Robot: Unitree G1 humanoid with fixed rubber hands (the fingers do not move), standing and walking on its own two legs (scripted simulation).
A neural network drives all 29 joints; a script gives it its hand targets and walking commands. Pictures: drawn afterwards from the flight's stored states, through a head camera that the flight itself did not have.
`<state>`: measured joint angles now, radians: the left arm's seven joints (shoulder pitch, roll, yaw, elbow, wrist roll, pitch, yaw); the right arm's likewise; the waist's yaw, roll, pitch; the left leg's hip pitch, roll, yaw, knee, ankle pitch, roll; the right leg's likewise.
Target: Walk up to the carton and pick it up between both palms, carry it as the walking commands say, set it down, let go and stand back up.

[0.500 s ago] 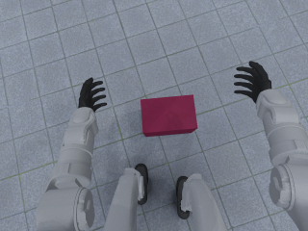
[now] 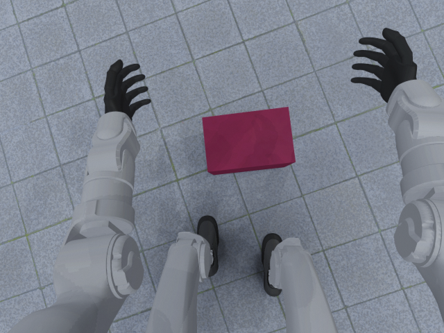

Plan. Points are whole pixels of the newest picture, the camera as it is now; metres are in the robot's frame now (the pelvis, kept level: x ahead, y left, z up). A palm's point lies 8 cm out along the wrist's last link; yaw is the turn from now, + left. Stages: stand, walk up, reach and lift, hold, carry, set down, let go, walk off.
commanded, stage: reach and lift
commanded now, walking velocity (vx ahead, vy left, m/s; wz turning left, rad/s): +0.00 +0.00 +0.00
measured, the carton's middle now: (246, 144) +0.49 -0.02 -0.53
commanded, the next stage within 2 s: none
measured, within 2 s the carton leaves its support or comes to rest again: neither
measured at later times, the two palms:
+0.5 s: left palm (152, 135) +0.47 +0.21 -0.27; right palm (346, 115) +0.51 -0.23 -0.27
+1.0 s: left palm (166, 140) +0.48 +0.21 -0.40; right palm (320, 134) +0.50 -0.22 -0.42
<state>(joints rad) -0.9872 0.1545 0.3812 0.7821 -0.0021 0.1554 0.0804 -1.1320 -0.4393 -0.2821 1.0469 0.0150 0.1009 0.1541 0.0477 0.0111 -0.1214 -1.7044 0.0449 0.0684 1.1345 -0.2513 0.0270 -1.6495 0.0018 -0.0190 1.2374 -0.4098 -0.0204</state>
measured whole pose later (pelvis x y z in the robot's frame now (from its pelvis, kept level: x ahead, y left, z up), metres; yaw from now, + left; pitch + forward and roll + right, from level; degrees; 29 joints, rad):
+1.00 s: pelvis -0.04 -0.01 -0.25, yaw +1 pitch +41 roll +2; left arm -1.37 0.36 0.18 1.13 -0.27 0.04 0.12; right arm -1.39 -0.51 0.00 1.15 0.25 0.05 -0.01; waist 0.04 0.04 0.26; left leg -2.35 0.07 0.04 2.05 -0.41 0.03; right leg -2.27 -0.02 -0.04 2.19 -0.63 -0.06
